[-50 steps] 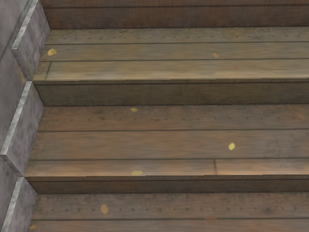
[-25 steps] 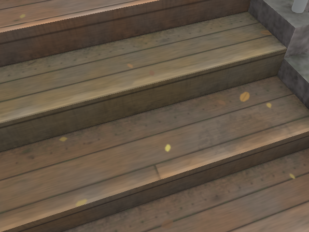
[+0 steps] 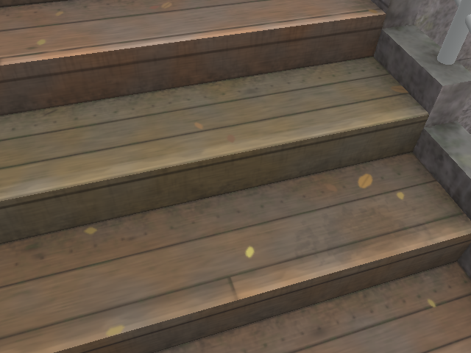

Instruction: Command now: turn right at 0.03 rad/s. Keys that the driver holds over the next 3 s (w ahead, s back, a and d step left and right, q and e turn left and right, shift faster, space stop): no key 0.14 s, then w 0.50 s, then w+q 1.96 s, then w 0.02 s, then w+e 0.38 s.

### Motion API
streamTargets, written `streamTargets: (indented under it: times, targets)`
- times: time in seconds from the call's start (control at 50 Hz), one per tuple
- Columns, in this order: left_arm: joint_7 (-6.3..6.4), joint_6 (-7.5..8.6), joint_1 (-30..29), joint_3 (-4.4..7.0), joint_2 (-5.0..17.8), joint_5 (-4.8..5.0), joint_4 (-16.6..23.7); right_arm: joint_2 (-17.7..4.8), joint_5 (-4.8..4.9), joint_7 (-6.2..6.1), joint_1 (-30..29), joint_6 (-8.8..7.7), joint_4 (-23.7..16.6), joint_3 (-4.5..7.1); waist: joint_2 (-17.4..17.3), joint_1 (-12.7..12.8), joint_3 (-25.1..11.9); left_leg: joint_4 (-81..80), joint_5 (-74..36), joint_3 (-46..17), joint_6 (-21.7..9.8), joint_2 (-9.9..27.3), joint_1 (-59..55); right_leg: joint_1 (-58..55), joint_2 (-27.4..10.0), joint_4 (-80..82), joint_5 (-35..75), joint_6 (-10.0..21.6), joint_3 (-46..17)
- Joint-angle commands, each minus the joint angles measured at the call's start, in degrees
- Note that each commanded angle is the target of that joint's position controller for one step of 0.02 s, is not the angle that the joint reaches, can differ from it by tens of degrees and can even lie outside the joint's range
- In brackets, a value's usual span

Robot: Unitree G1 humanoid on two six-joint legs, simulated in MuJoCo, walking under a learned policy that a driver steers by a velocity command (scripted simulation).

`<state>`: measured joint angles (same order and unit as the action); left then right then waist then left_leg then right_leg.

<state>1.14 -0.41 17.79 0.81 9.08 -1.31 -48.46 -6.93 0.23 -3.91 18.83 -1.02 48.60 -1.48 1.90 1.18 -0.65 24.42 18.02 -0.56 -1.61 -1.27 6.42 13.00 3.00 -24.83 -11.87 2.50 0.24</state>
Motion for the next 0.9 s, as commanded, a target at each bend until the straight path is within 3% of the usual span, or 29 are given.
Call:
streamTargets:
  times: [0.02,0.14,0.18,0.22,0.26,0.28,0.32,0.36,0.38,0.42,0.46,0.48,0.54,0.58,0.6,0.62,0.64,0.66,0.68,0.7,0.72,0.74,0.76,0.78,0.8,0.84,0.86,0.88,0.9]
  targets:
    - [0.13,0.73,0.46,0.78,3.72,0.10,1.13,-5.05,0.01,-0.24,2.82,-1.00,-1.09,0.79,-3.91,-0.49,0.85,-4.77,-17.92,-5.28,-3.66,6.97,0.56,-0.94,-5.62,3.67,7.68,0.76,-4.98]
    - [1.20,0.09,1.66,0.90,4.13,0.54,-2.44,-5.03,0.08,-0.48,2.61,-1.21,0.91,0.51,-2.34,-0.10,2.49,-7.49,-16.26,-5.47,-3.47,6.76,0.64,-1.82,-6.46,5.66,8.22,0.43,-5.15]
    - [1.22,-0.16,1.67,1.25,4.53,0.40,-2.70,-6.18,-0.16,-0.46,3.79,-1.07,2.32,0.64,-2.67,-0.08,2.88,-9.64,-3.66,-6.78,-4.85,6.44,2.15,-2.12,-4.77,4.93,-0.01,0.79,-4.03]
    - [0.75,-0.19,0.15,1.95,5.73,-0.22,-1.78,-10.21,0.05,-0.40,5.16,-0.39,2.90,2.15,-6.53,-1.64,5.55,-12.90,14.56,-12.94,-8.61,8.75,1.51,6.12,-1.38,-2.72,-10.30,1.18,-0.01]
    - [0.06,0.18,-4.73,1.79,4.95,-1.12,1.08,-12.58,-0.06,-0.17,8.84,-0.35,4.01,3.54,-10.39,-4.30,9.57,-17.76,26.80,-22.79,-13.66,16.24,-0.74,18.08,-1.33,-13.47,-11.90,0.87,3.83]
    - [-0.32,0.47,-5.65,1.76,4.74,-1.30,1.27,-12.01,-0.01,-0.07,9.75,-0.49,4.29,3.85,-11.58,-4.95,10.49,-18.68,26.89,-25.54,-16.16,19.04,-1.16,22.94,-3.22,-20.08,-11.80,0.53,3.99]
    - [-1.11,1.22,-7.31,2.05,5.68,-2.15,2.80,-11.47,-1.21,0.00,12.28,-1.82,5.84,4.47,-8.55,-5.65,9.82,-17.95,18.47,-25.84,-19.35,20.20,-5.98,33.11,-4.36,-37.05,-15.01,-1.11,2.73]
    - [-1.65,2.03,-6.44,2.23,5.42,-1.89,3.24,-12.40,-1.53,0.02,11.24,-2.73,7.06,5.51,-7.44,-3.96,8.04,-16.25,7.16,-21.17,-19.54,19.05,-9.08,38.86,-5.59,-49.60,-15.25,-1.42,1.24]
    - [-1.57,2.32,-7.48,2.38,5.04,-1.08,3.94,-11.10,-1.56,0.14,10.76,-3.15,6.84,5.46,-7.89,-3.59,7.23,-15.27,3.45,-18.61,-18.85,17.65,-10.28,41.52,-6.09,-54.65,-16.13,-1.77,0.42]
    - [-0.95,2.06,-11.27,2.22,4.41,-1.19,6.27,-11.60,-1.48,-0.15,13.61,-4.23,8.67,5.84,-8.04,-4.47,7.28,-15.83,-1.84,-19.10,-19.07,19.94,-14.61,51.55,-6.29,-68.92,-18.36,-0.88,-1.57]
    - [-0.15,2.15,-18.53,1.89,3.58,-0.36,11.48,-10.83,-2.80,0.39,16.63,-5.46,10.33,5.66,-9.53,-6.02,10.52,-15.72,-1.30,-19.81,-18.44,23.24,-20.07,70.30,-7.87,-86.33,-27.46,1.10,-6.96]
    - [0.34,2.30,-23.99,1.39,3.17,-0.34,15.67,-10.79,-3.11,0.41,18.18,-6.39,11.48,5.45,-7.23,-6.17,13.54,-16.66,-2.44,-19.28,-17.57,25.38,-20.00,78.05,-8.21,-91.39,-30.69,2.18,-8.12]
    - [0.77,2.12,-35.07,-1.19,1.17,1.37,25.33,-10.51,-2.93,1.32,14.15,-7.71,12.27,4.43,-8.91,-4.98,16.12,-25.92,-2.09,-7.78,-10.40,23.39,-11.98,78.91,-11.02,-84.11,-38.73,4.67,-3.82]
    - [-0.97,1.77,-31.82,-2.31,0.14,-0.29,27.63,-11.37,-0.14,1.02,13.82,-6.61,13.64,4.19,-8.42,-3.61,13.44,-32.45,-8.45,-1.14,-7.83,18.35,-4.47,62.64,-13.26,-67.99,-30.61,6.14,-0.11]
    - [-2.89,1.55,-22.65,-3.94,-3.10,2.50,26.56,-11.39,2.17,1.26,6.63,-5.28,11.37,3.24,-1.60,2.87,9.22,-37.22,-14.82,4.63,-8.28,15.67,15.54,28.12,-11.38,-47.04,-12.72,8.14,5.87]
    - [-3.49,0.91,-12.10,-1.34,0.49,2.73,20.37,-16.23,3.11,2.17,8.90,-4.85,8.12,4.46,-0.60,3.35,-2.99,-27.58,-42.50,4.22,-10.20,14.42,20.83,3.24,-2.87,-51.39,-8.85,7.17,13.78]
    - [-2.79,0.32,7.85,1.77,4.47,2.40,13.72,-23.87,2.34,3.39,7.15,-5.68,7.21,6.29,-4.56,13.48,-16.18,-7.73,-74.74,5.27,-9.19,14.67,18.40,-17.45,2.49,-49.22,-7.72,6.57,12.80]
    - [-1.72,-0.30,17.72,4.35,9.91,0.93,9.80,-27.24,2.59,4.82,7.32,-6.90,7.86,7.85,-6.15,18.13,-24.01,11.64,-72.97,0.25,-5.56,13.61,11.68,-21.55,1.40,-38.14,-9.27,6.36,3.36]
    - [0.08,-0.62,16.51,5.76,17.54,-1.35,7.93,-19.01,3.65,7.09,6.27,-8.00,5.27,6.25,9.39,15.50,-25.41,34.47,-37.28,-3.50,-1.43,2.67,22.39,-20.63,-11.78,-14.75,-28.42,9.47,-28.40]
    - [0.59,-0.79,12.27,6.80,22.73,-0.52,7.15,-12.11,0.20,8.26,9.86,-8.51,3.97,5.85,20.78,8.25,-27.36,60.89,-5.28,-9.75,-1.15,-4.00,22.23,-12.91,-21.93,4.93,-31.68,5.42,-50.52]
    - [-0.43,0.43,3.71,6.30,21.12,-1.17,8.12,-7.23,-0.97,7.44,11.73,-7.94,2.97,5.74,16.62,3.05,-24.06,75.71,-8.41,-17.34,-1.66,-2.56,25.62,-5.69,-23.60,6.06,-35.22,1.63,-50.63]
    - [-1.46,1.90,-0.66,5.43,17.14,-0.83,5.95,-4.10,-1.69,6.56,8.95,-7.03,0.81,5.26,8.11,-1.29,-16.36,79.93,-13.19,-11.92,-1.57,0.37,27.97,2.71,-22.76,3.82,-32.61,2.77,-44.77]
    - [-2.10,2.78,-5.49,4.18,11.45,-0.55,3.99,-3.08,-2.46,6.04,7.24,-6.48,-0.60,4.93,5.07,-3.84,-11.30,80.93,-18.28,-7.82,-2.50,2.92,30.88,8.16,-21.58,0.15,-35.14,3.82,-37.07]
    - [-2.54,3.76,-7.19,2.82,6.52,-0.22,2.20,-1.34,-3.35,5.48,4.40,-5.48,-1.91,4.27,7.28,-5.10,-5.64,81.73,-18.56,-7.99,-3.58,3.83,34.39,14.16,-19.53,-3.77,-32.54,3.93,-28.83]
    - [-3.12,4.57,-7.08,1.96,2.87,-1.52,0.35,-2.13,-2.70,4.96,1.81,-4.63,-3.45,4.22,4.22,-4.58,-2.61,85.84,-16.02,-7.68,-4.49,2.50,37.55,17.41,-19.55,-2.93,-28.44,5.02,-24.52]
    - [-3.86,6.37,-2.08,1.67,0.65,-1.88,-3.77,0.05,-1.89,3.89,-4.27,-3.19,-7.34,3.21,1.01,-4.93,1.22,90.72,-11.86,-8.17,-6.71,2.42,46.53,16.12,-20.64,1.23,-20.77,4.94,-19.19]
    - [-3.57,6.82,-0.69,1.78,-0.02,-0.56,-5.62,1.13,-1.61,3.77,-7.03,-2.74,-8.49,2.87,0.64,-4.75,3.41,91.33,-9.89,-9.74,-6.70,2.61,51.60,14.68,-20.73,3.86,-18.95,3.63,-16.33]
    - [-3.64,7.20,0.72,1.72,1.01,-0.43,-5.85,-0.85,-1.64,3.89,-6.92,-2.33,-9.27,3.13,-0.12,-5.17,4.27,84.77,-9.52,-8.61,-6.18,2.82,52.72,12.94,-20.43,7.87,-16.14,3.01,-11.97]
    - [-3.62,7.85,-1.00,1.07,-0.75,-0.48,-4.90,-3.81,-1.48,3.61,-6.66,-2.39,-8.01,4.28,-3.90,-5.09,4.29,78.57,-13.93,-7.98,-5.56,2.13,49.04,12.41,-19.58,9.75,-4.10,0.34,-5.81]
